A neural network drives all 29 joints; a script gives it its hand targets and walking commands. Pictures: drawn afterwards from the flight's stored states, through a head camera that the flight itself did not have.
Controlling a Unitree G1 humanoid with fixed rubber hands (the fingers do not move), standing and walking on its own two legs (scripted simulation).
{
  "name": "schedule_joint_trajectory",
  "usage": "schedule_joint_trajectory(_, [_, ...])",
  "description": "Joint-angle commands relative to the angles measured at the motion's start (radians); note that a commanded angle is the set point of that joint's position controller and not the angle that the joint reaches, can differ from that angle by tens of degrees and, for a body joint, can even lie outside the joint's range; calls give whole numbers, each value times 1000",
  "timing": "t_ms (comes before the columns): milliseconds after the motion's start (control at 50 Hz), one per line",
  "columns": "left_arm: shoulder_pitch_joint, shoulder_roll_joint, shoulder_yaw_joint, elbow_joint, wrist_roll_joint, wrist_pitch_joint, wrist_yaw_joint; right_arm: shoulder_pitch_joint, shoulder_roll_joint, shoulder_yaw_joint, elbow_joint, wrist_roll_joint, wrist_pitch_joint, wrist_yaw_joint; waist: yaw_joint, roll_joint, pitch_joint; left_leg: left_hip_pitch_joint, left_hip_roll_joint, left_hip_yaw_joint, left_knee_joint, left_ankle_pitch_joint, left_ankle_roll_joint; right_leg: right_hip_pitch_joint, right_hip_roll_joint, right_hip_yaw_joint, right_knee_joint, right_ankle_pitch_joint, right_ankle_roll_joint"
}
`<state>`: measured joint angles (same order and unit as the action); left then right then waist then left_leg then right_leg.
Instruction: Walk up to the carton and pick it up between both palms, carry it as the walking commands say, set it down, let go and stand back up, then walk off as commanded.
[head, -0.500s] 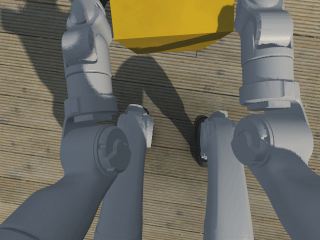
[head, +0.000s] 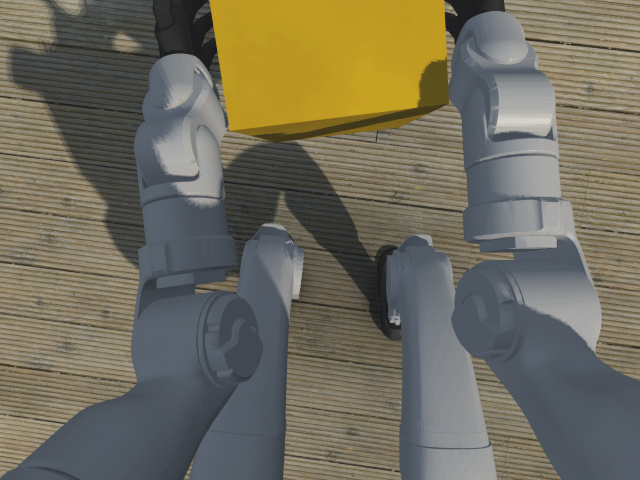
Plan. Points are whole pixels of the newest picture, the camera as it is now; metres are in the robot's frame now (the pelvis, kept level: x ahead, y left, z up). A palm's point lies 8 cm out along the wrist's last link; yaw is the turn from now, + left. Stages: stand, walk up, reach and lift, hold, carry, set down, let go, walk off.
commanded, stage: reach and lift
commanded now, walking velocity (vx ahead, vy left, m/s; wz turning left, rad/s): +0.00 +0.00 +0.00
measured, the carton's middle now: (328, 40) +0.54 +0.05 -0.14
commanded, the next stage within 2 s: none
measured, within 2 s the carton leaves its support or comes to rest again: neither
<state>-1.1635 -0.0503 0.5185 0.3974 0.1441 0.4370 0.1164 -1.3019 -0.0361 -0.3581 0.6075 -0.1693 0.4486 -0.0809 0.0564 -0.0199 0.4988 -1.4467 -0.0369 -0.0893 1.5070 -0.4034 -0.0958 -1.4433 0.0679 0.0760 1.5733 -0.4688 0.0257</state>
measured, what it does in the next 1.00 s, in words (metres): rises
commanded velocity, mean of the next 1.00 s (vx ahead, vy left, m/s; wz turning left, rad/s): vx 0.00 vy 0.00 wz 0.00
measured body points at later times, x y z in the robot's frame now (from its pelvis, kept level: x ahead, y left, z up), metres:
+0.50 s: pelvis +0.02 +0.00 +0.05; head +0.28 +0.01 +0.42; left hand +0.49 +0.17 -0.01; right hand +0.53 -0.09 -0.01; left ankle +0.15 +0.16 -0.54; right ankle +0.13 -0.12 -0.54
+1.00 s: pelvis +0.10 +0.00 +0.14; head +0.25 +0.00 +0.56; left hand +0.47 +0.17 +0.09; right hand +0.51 -0.09 +0.08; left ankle +0.15 +0.16 -0.54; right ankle +0.13 -0.12 -0.54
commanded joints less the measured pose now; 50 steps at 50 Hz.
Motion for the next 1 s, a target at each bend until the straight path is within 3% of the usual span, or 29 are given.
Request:
schedule_joint_trajectory(0, [-823,-1033,-778,78,-193,10,-291,-649,1121,584,4,201,-38,253,34,4,-2154,567,-132,178,-131,144,39,519,123,-74,-227,120,1])
schedule_joint_trajectory(20, [-810,-966,-744,84,-154,7,-288,-570,1137,539,122,166,-26,263,43,-17,-2079,548,-126,179,-137,117,33,509,118,-74,-245,92,2])
schedule_joint_trajectory(40, [-801,-991,-791,12,-177,2,-285,-622,1144,626,-24,224,-34,265,88,21,-2206,672,-124,184,-173,168,41,588,115,-72,-233,134,3])
schedule_joint_trajectory(100, [-909,-967,-868,-138,-217,-6,-282,-554,1174,613,3,224,-22,262,40,33,-2337,724,-133,187,-165,248,31,679,132,-79,-243,233,8])
schedule_joint_trajectory(140, [-787,-977,-759,35,-170,10,-288,-567,1171,582,17,199,-20,252,81,-22,-2181,637,-130,171,-200,153,50,650,116,-72,-261,157,10])
schedule_joint_trajectory(160, [-798,-1022,-799,19,-202,19,-292,-583,1134,596,-33,189,-24,252,24,-22,-2240,676,-130,168,-194,142,36,667,115,-84,-266,150,8])
schedule_joint_trajectory(180, [-849,-1004,-850,-101,-228,6,-278,-635,1188,669,-108,253,-28,247,69,-9,-2335,715,-135,197,-176,207,42,751,120,-62,-263,208,14])
schedule_joint_trajectory(200, [-836,-1027,-844,-82,-232,23,-280,-660,1148,655,-143,243,-22,243,37,1,-2348,756,-141,175,-201,213,37,769,127,-67,-285,207,6])
schedule_joint_trajectory(260, [-748,-993,-772,85,-170,21,-282,-594,1126,603,10,209,-23,260,72,10,-2040,645,-119,173,-235,105,45,600,110,-49,-324,91,3])
schedule_joint_trajectory(320, [-679,-1091,-780,127,-178,22,-284,-526,1155,589,23,156,-33,257,10,-56,-2016,687,-124,128,-276,126,37,622,112,-88,-344,114,4])
schedule_joint_trajectory(360, [-724,-1095,-791,133,-196,22,-292,-540,1121,575,19,170,-36,268,-25,-2,-1976,702,-114,132,-311,62,32,646,104,-86,-381,76,-7])
schedule_joint_trajectory(380, [-654,-1094,-748,171,-152,18,-298,-480,1146,538,69,147,-39,270,19,15,-1902,684,-121,145,-320,72,38,602,100,-69,-396,61,-13])
schedule_joint_trajectory(420, [-657,-1092,-721,166,-127,-1,-304,-420,1164,472,163,87,-42,287,-3,-34,-1801,642,-115,138,-325,47,37,517,110,-82,-415,30,-17])
schedule_joint_trajectory(460, [-671,-1127,-800,-17,-165,-32,-292,-424,1235,580,0,172,-65,284,34,-21,-1986,828,-130,138,-337,291,41,635,126,-83,-408,262,-9])
schedule_joint_trajectory(480, [-592,-1139,-731,88,-131,-32,-286,-403,1237,560,65,159,-72,287,57,-24,-1824,716,-122,154,-333,257,37,586,123,-79,-416,241,-6])
schedule_joint_trajectory(540, [-471,-1185,-696,171,-64,-16,-288,-322,1231,487,137,116,-71,294,45,24,-1693,694,-127,138,-384,149,42,547,114,-75,-464,141,-14])
schedule_joint_trajectory(560, [-522,-1219,-761,70,-91,-39,-288,-367,1236,550,15,145,-97,294,39,42,-1807,741,-137,138,-375,200,35,602,122,-76,-447,207,-15])
schedule_joint_trajectory(620, [-431,-1153,-635,168,-32,-29,-269,-243,1229,444,176,64,-90,282,7,-5,-1446,689,-134,134,-456,116,44,513,114,-68,-541,113,-7])
schedule_joint_trajectory(660, [-282,-1157,-557,280,47,-3,-282,-129,1245,376,227,0,-57,277,34,4,-1307,632,-132,146,-503,66,64,556,99,-45,-602,78,-5])
schedule_joint_trajectory(720, [-250,-1095,-453,289,92,4,-298,-38,1188,244,332,-95,-39,280,-26,-48,-1157,611,-123,117,-572,34,67,508,98,-63,-664,40,-11])
schedule_joint_trajectory(740, [-164,-1164,-434,368,98,2,-304,0,1183,230,301,-112,-61,269,-35,-51,-1122,601,-123,116,-584,90,62,534,96,-64,-663,111,-17])
schedule_joint_trajectory(820, [-43,-1166,-442,306,107,-45,-305,-40,1241,340,158,-20,-112,278,72,-57,-1194,727,-115,110,-611,306,83,659,93,-33,-694,279,-4])
schedule_joint_trajectory(840, [-108,-1141,-489,199,64,-67,-302,63,1258,354,217,-45,-110,272,28,-73,-1222,751,-116,110,-619,338,75,725,95,-28,-728,338,-11])
schedule_joint_trajectory(860, [-43,-1138,-464,237,96,-72,-301,59,1253,363,187,-37,-130,270,76,-38,-1184,744,-124,111,-634,349,72,693,91,-21,-734,327,-10])
schedule_joint_trajectory(880, [-70,-1130,-507,177,72,-91,-303,58,1301,399,173,-30,-133,267,60,-125,-1283,800,-108,98,-615,431,88,735,97,-15,-736,418,5])
schedule_joint_trajectory(900, [-63,-1123,-548,165,67,-110,-306,120,1276,412,177,-24,-154,261,53,-37,-1227,765,-105,99,-619,470,81,734,90,-3,-722,486,-4])
schedule_joint_trajectory(940, [26,-1160,-650,113,13,-133,-307,146,1363,563,47,27,-178,253,76,-73,-1376,831,-108,90,-631,591,77,881,95,12,-718,692,12])
schedule_joint_trajectory(960, [23,-1177,-714,105,-27,-131,-311,170,1305,593,12,19,-185,244,16,-104,-1402,892,-116,79,-633,598,66,881,96,0,-737,663,12])
schedule_joint_trajectory(980, [67,-1122,-650,135,19,-129,-313,191,1348,594,44,26,-180,244,86,-104,-1354,861,-116,88,-647,579,76,863,87,19,-754,658,21])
